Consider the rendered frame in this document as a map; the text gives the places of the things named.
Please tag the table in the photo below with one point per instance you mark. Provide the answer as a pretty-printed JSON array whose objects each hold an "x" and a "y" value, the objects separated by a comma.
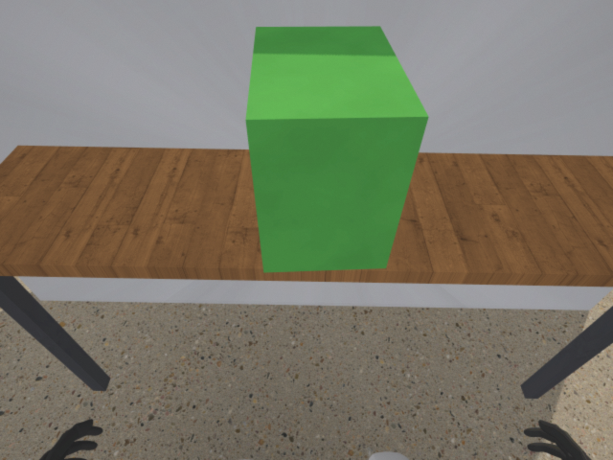
[{"x": 156, "y": 213}]

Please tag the robot left hand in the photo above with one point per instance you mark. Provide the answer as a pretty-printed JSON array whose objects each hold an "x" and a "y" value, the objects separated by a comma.
[{"x": 66, "y": 444}]

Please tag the robot right hand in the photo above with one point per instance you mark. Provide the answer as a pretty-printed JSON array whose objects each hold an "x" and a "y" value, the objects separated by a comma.
[{"x": 565, "y": 448}]

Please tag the carton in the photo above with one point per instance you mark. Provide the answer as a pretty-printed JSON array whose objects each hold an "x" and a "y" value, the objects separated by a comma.
[{"x": 334, "y": 131}]

